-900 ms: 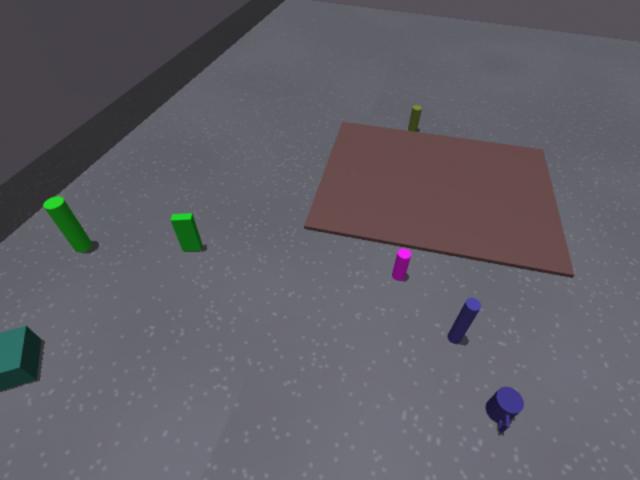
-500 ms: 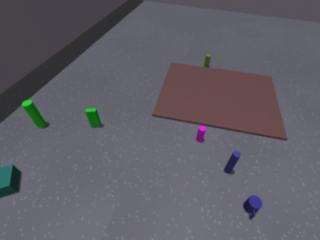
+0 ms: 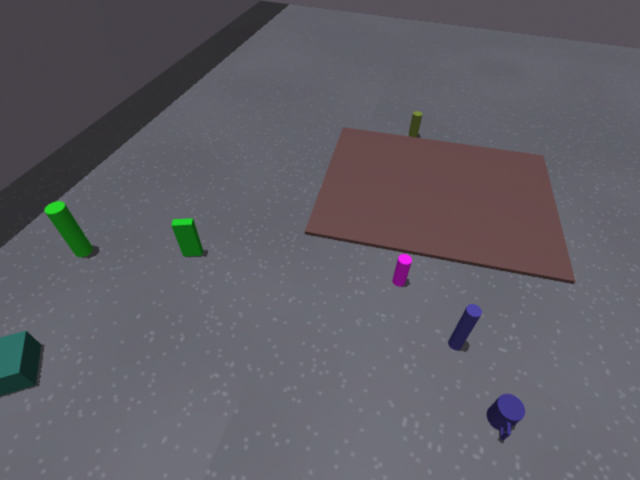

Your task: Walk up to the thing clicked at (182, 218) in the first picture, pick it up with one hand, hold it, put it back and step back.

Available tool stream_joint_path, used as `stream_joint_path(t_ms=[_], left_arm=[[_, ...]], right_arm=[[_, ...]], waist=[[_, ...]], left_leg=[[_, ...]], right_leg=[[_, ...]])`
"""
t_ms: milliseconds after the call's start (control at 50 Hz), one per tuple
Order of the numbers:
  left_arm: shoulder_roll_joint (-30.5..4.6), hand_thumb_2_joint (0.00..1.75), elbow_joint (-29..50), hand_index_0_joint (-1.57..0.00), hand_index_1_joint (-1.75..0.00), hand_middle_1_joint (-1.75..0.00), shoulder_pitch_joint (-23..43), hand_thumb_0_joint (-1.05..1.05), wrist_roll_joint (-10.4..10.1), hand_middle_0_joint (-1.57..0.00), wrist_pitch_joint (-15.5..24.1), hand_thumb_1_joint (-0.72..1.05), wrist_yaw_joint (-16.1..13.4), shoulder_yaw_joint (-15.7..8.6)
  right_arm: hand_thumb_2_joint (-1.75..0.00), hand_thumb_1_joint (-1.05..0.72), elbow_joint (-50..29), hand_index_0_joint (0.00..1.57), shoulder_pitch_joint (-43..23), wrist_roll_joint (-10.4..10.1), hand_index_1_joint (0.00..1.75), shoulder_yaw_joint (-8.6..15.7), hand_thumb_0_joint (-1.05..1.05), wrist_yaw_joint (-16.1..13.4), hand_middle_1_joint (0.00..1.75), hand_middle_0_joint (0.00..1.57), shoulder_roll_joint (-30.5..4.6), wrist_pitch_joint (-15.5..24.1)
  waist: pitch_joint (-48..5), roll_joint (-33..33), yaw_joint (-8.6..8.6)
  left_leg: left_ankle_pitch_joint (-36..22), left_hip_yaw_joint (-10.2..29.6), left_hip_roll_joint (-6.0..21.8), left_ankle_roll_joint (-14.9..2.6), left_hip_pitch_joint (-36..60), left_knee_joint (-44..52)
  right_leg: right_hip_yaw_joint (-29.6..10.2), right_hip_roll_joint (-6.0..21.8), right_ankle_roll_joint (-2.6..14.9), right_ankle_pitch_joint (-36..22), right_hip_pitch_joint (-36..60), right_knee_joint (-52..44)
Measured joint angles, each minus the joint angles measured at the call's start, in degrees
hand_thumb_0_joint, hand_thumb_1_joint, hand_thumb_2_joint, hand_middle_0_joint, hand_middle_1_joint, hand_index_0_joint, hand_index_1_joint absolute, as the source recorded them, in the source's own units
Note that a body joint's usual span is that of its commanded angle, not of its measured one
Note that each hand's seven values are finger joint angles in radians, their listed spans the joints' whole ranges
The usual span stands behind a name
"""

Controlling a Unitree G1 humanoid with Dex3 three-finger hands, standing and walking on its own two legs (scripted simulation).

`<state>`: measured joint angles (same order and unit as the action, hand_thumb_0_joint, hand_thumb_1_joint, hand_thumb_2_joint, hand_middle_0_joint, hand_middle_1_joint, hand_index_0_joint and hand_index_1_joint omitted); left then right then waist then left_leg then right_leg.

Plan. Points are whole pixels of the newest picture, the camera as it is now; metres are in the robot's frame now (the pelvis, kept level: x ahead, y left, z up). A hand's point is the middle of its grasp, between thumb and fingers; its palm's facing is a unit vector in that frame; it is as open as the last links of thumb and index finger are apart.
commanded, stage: stand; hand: left
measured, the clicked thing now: (187, 238) +1.11 +0.53 -0.69
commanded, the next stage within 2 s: walk up in 0.22 s
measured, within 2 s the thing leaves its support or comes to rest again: neither
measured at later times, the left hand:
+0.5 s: hand out of the picture +0.05 +0.34 -0.16, palm faces +0.10 -0.92 -0.39, open 7.4 cm
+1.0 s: hand (64, 388) +0.30 +0.41 -0.14, palm faces +0.12 -0.92 -0.36, open 7.4 cm
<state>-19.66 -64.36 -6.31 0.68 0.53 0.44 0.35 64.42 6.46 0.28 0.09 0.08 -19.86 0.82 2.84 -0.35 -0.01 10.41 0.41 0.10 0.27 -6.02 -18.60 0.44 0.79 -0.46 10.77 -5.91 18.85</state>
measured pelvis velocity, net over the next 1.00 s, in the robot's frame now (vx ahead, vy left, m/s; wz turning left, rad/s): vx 0.25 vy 0.12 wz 0.20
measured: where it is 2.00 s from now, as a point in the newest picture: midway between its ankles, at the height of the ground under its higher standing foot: (267, 356)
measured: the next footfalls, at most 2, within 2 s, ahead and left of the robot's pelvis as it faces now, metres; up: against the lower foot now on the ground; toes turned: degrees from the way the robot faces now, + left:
left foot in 0.56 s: +0.17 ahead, +0.23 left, +0.00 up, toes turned +12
right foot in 1.04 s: +0.45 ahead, +0.02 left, +0.00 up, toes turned +8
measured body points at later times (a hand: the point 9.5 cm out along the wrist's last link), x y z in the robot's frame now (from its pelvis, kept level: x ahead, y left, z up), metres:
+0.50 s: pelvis +0.04 +0.05 -0.01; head +0.05 +0.06 +0.44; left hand +0.04 +0.39 -0.13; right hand +0.15 -0.29 -0.11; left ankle +0.11 +0.20 -0.72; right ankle +0.00 -0.12 -0.75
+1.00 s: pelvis +0.25 +0.12 -0.02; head +0.26 +0.12 +0.43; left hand +0.29 +0.46 -0.12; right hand +0.30 -0.19 -0.14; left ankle +0.13 +0.22 -0.75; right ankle +0.40 +0.01 -0.73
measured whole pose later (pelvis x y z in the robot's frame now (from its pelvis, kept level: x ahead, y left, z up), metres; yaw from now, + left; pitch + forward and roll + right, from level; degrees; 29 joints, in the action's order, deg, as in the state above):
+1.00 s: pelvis +0.25 +0.12 -0.02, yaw +12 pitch -2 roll +2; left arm -23.9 -52.2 -10.8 1.3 1.5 5.4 -4.0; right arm 51.0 24.2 0.3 3.4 2.7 -22.2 5.0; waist 3.8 1.2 2.4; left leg 21.9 -1.0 -1.8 -0.7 -1.0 -25.0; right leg 1.2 6.0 1.9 8.8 -27.2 36.0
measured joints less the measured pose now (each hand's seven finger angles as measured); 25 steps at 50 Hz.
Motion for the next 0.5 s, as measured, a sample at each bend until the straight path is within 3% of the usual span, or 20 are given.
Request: stream_joint_path(t_ms=[220,280,340,420,500], left_arm=[[-0.12,0.9,0.19,-0.2,-0.3,-0.3,-0.18,0.01,-0.04,-0.2,0.06,0.91,0.02,0.08],[-0.3,0.9,2.38,-0.2,-0.3,-0.3,-1.43,0.01,0.78,-0.2,1.1,0.91,1.5,-1.72],[-1.14,0.9,5.2,-0.2,-0.3,-0.3,-3.7,0.01,1.49,-0.2,2.74,0.9,1.9,-3.31],[-2.52,0.9,6.48,-0.2,-0.3,-0.3,-6.57,0.01,1.95,-0.2,3.11,0.9,1.88,-4.42],[-5.21,0.9,7.04,-0.2,-0.3,-0.3,-8.76,0.01,2.21,-0.2,2.59,0.9,2.53,-5.19]], right_arm=[[-0.9,-0.9,-0.05,0.21,0.08,0.02,0.3,-0.03,0.0,0.05,0.3,0.2,-0.01,-0.05],[-0.9,-0.9,-2.37,0.21,2.52,0.9,0.3,1.7,0.0,1.86,0.3,0.2,-0.63,-0.43],[-0.9,-0.9,-3.56,0.21,4.66,1.99,0.3,3.1,0.0,3.01,0.3,0.2,-1.91,-1.58],[-0.9,-0.9,-5.47,0.21,6.03,1.9,0.3,4.86,0.01,4.49,0.3,0.2,-4.33,-1.27],[-0.9,-0.9,-7.57,0.21,7.13,1.6,0.3,6.06,0.01,5.64,0.3,0.2,-5.71,-0.79]], waist=[[-0.16,0.01,0.04],[-0.88,-0.62,0.31],[-1.82,-0.53,-0.66],[-1.1,-1.1,-1.61],[-0.7,-0.63,-1.55]], left_leg=[[-0.17,0.06,0.04,0.02,-0.06,0.11],[8.87,1.57,-0.09,-1.89,-3.52,-7.35],[12.76,0.36,-0.07,-1.98,-10.88,-22.47],[11.6,0.17,2.37,-0.95,-17.46,-29.41],[8.91,-0.06,5.53,-0.33,-18.79,-22.84]], right_leg=[[0.06,-0.04,0.0,-0.25,0.05,-0.3],[1.49,-0.18,1.22,5.99,-1.29,3.59],[2.82,0.63,2.04,4.42,-1.18,3.52],[4.1,1.87,1.6,4.24,1.93,1.33],[5.64,3.67,-0.16,7.24,4.38,2.76]])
